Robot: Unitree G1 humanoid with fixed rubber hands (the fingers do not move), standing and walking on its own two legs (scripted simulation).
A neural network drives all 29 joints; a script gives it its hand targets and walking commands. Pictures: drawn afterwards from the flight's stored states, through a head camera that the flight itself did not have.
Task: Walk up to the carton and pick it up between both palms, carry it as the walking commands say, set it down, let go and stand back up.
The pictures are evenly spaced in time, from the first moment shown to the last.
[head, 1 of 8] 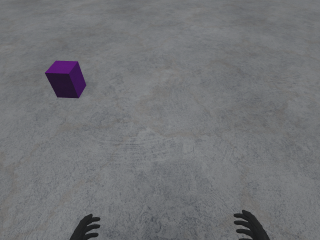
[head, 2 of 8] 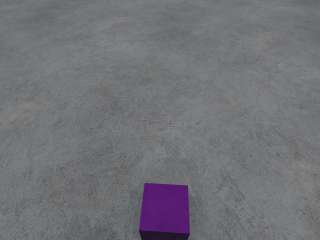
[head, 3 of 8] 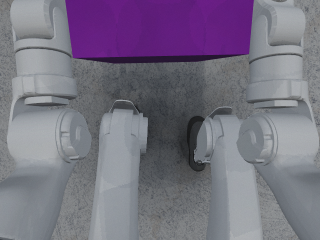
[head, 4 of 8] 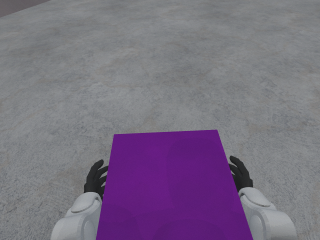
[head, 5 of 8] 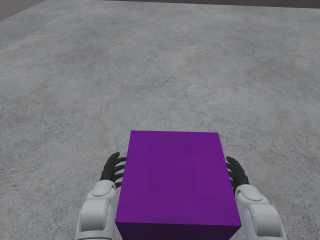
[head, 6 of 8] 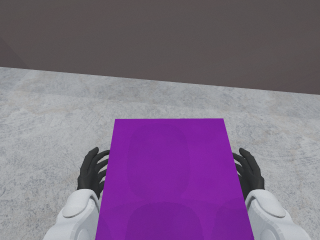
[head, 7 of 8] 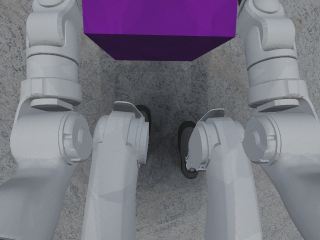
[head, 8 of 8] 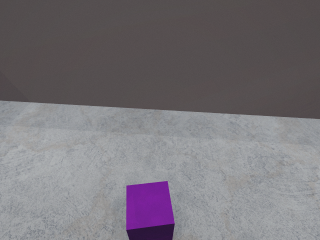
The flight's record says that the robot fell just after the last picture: no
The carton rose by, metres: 0.66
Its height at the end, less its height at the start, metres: +0.00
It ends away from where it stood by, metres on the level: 9.23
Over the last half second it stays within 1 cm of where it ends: yes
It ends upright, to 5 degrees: yes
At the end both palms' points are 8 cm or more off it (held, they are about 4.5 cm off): yes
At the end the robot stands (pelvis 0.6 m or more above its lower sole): yes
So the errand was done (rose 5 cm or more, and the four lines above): yes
